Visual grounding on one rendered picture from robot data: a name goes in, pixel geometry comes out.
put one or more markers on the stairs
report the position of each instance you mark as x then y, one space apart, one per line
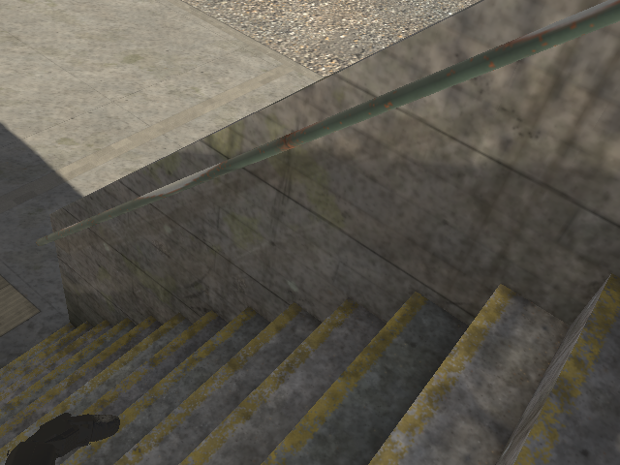
517 386

